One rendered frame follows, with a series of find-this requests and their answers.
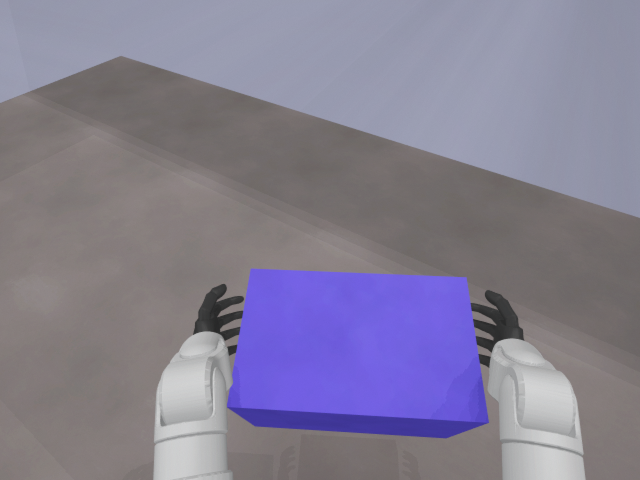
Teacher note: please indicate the robot left hand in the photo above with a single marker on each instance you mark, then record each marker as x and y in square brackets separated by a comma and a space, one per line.
[210, 309]

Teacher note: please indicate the robot right hand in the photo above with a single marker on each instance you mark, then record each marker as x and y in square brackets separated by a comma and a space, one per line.
[507, 326]

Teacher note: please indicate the left robot forearm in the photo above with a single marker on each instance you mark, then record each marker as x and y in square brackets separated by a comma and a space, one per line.
[191, 412]

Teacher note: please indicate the right robot forearm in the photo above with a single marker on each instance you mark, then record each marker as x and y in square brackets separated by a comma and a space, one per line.
[538, 415]

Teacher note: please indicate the carton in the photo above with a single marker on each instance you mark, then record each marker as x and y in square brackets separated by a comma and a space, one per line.
[358, 352]

